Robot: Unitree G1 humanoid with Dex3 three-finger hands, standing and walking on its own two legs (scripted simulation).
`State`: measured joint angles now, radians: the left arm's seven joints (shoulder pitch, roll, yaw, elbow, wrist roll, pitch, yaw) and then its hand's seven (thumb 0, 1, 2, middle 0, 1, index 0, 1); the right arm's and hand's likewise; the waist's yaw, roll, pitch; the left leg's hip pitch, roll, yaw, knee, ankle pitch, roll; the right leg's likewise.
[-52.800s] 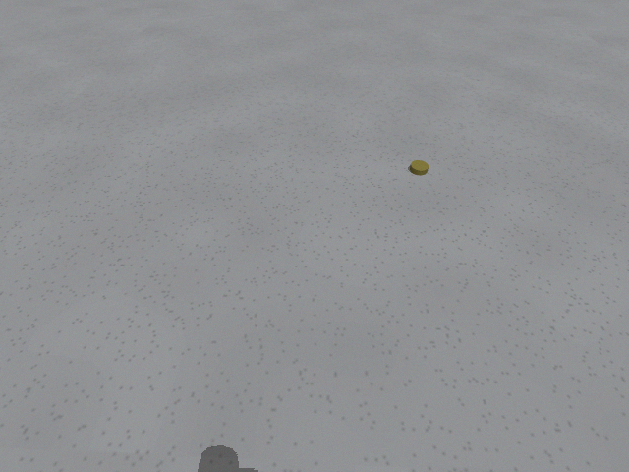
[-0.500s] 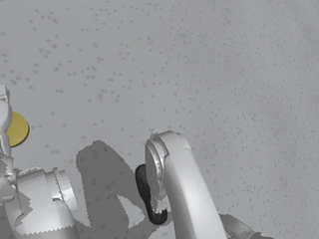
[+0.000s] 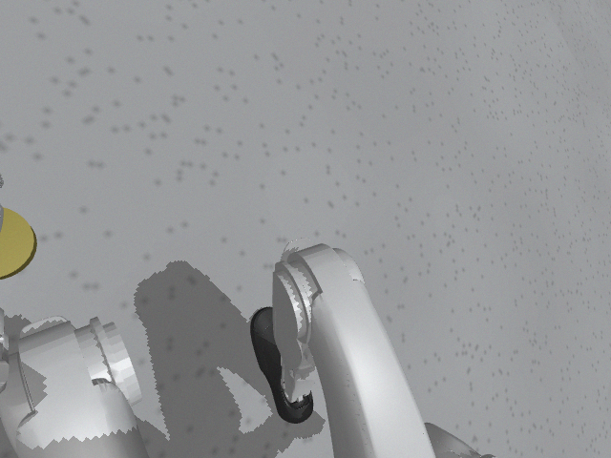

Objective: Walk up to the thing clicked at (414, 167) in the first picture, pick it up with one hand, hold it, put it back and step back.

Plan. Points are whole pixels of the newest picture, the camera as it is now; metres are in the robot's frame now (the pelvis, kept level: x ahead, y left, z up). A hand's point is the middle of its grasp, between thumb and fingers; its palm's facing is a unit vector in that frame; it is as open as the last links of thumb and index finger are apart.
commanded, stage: close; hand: left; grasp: from above
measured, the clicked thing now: out of the picture +0.42 +0.24 -0.30
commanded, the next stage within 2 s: none
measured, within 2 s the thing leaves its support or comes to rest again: neither
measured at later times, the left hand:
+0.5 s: hand out of the picture +0.41 +0.25 -0.27, palm faces -0.49 -0.14 -0.86, open 13.5 cm
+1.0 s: hand out of the picture +0.41 +0.26 -0.27, palm faces -0.50 -0.17 -0.85, open 13.3 cm
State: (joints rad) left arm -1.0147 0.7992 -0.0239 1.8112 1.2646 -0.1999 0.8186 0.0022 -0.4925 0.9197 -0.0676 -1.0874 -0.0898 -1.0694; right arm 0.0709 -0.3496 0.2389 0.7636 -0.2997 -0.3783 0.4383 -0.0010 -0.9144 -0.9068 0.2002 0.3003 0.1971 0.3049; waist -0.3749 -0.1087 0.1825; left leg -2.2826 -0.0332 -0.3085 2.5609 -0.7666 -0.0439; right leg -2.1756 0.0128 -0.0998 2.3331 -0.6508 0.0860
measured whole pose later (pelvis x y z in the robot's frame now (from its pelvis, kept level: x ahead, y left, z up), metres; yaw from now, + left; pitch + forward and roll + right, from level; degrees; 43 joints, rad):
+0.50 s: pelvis +0.00 +0.00 +0.00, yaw +0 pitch +26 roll -16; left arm -1.02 0.82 -0.04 1.82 1.22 -0.21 0.73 0.00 -0.43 0.90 -0.08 -1.12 -0.12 -1.09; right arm 0.09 -0.37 0.26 0.75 -0.29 -0.36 0.40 0.00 -0.91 -0.90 0.20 0.30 0.20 0.30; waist -0.39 -0.12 0.19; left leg -2.29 -0.03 -0.31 2.55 -0.75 -0.04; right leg -2.18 0.02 -0.10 2.32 -0.64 0.08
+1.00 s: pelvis -0.01 +0.00 +0.00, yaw +0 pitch +27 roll -16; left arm -1.05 0.83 -0.02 1.83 1.17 -0.15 0.70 0.00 -0.39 0.89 -0.11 -1.11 -0.14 -1.08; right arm 0.10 -0.38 0.25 0.72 -0.28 -0.37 0.40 0.00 -0.91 -0.90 0.20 0.30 0.20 0.30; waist -0.40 -0.12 0.19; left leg -2.30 -0.03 -0.30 2.54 -0.74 -0.03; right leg -2.18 0.01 -0.10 2.30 -0.63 0.09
